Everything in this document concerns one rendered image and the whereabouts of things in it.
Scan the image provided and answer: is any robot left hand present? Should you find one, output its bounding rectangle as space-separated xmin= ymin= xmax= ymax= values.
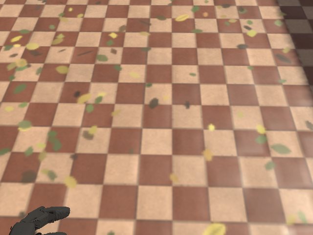
xmin=9 ymin=206 xmax=70 ymax=235

